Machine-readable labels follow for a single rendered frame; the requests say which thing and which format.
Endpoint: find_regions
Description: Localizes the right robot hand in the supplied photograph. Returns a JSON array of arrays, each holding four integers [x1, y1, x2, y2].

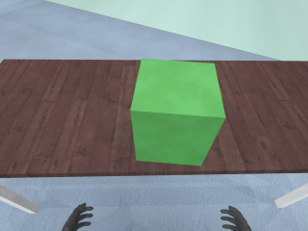
[[220, 205, 252, 231]]

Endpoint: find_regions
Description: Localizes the left robot hand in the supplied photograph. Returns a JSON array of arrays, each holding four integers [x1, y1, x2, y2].
[[62, 202, 93, 231]]

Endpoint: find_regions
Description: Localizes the table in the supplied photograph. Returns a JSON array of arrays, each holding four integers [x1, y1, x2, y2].
[[0, 59, 308, 214]]

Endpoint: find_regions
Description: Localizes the carton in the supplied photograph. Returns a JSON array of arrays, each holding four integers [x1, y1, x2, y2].
[[130, 58, 226, 167]]

